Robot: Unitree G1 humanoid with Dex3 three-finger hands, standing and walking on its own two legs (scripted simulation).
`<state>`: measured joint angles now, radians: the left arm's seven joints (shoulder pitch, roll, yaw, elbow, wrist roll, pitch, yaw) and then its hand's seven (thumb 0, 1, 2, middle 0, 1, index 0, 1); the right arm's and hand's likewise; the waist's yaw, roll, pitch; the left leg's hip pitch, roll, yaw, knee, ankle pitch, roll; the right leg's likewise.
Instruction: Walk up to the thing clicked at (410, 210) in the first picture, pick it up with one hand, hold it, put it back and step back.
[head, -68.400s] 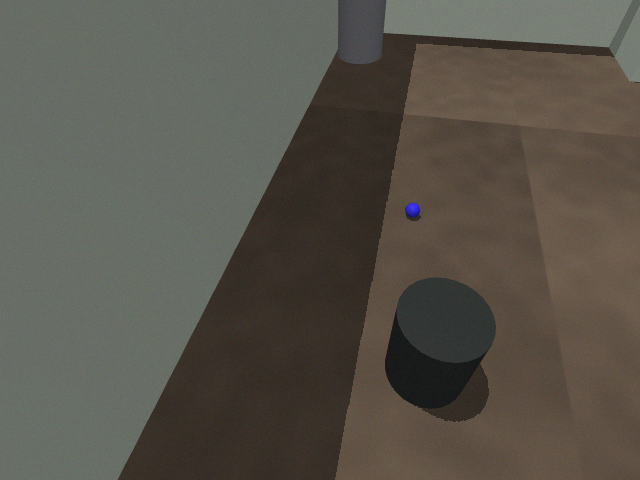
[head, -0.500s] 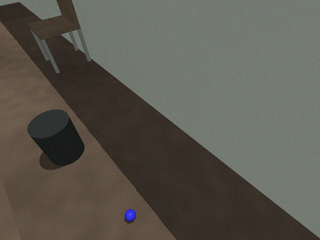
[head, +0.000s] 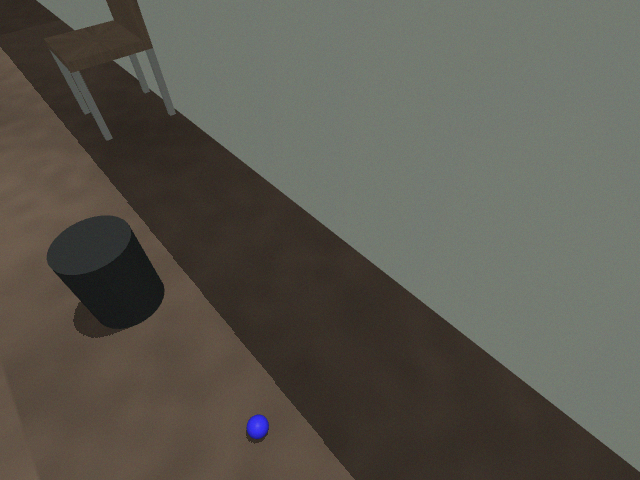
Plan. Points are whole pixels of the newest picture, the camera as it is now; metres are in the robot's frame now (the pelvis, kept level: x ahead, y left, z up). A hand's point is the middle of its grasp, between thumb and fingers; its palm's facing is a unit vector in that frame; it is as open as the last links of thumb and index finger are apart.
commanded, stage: stand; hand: left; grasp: from above
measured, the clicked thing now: (257, 426) +0.41 +0.25 -0.75
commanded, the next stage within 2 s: step back in 0.98 s
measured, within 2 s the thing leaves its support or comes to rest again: neither
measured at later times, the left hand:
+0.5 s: hand out of the picture +0.09 +0.24 -0.16, palm faces +0.02 -0.94 -0.34, open 7.4 cm
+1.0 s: hand out of the picture +0.08 +0.25 -0.16, palm faces +0.01 -0.94 -0.34, open 7.4 cm
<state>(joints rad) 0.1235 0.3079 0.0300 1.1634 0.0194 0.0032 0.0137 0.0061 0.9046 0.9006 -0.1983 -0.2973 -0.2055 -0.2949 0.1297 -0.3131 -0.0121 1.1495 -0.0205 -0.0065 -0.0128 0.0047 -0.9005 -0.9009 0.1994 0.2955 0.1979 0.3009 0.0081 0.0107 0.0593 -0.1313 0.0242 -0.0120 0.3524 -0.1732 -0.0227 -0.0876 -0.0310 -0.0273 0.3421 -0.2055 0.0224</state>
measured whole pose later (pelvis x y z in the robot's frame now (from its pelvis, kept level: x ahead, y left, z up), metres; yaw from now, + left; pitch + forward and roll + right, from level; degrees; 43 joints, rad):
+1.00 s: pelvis +0.01 +0.00 +0.00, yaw +0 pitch -2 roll +0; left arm 0.11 0.33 0.03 1.14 0.01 0.00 0.01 0.01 0.90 0.90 -0.20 -0.30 -0.21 -0.29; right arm 0.11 -0.33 -0.01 1.14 -0.02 0.00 0.00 0.00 -0.90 -0.90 0.20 0.30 0.20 0.30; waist 0.00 0.01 0.05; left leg -0.12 0.03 -0.01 0.34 -0.18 -0.03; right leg -0.08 -0.03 -0.03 0.33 -0.21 0.02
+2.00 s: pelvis -0.20 +0.02 -0.02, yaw -1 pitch -2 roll +1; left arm 0.13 0.35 0.07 0.79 0.04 0.04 0.02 0.01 0.90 0.90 -0.20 -0.30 -0.21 -0.30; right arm 0.20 -0.41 -0.05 0.89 0.00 0.05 -0.02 0.01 -0.90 -0.90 0.20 0.30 0.20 0.30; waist 0.01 0.02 0.17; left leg -0.34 -0.07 -0.08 0.91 -0.51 -0.01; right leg -0.34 -0.03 -0.01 0.63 -0.26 -0.01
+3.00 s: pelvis -0.54 +0.00 -0.02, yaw -1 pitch -2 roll -1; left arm 0.13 0.40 0.07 0.84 0.01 0.06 0.02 0.01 0.90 0.90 -0.20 -0.30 -0.21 -0.29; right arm 0.15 -0.37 -0.04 0.86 -0.04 0.05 -0.01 0.01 -0.90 -0.90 0.20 0.30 0.20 0.30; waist 0.01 -0.01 0.16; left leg -0.35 0.03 -0.03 0.63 -0.25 0.01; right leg -0.39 0.07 0.08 1.04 -0.54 0.01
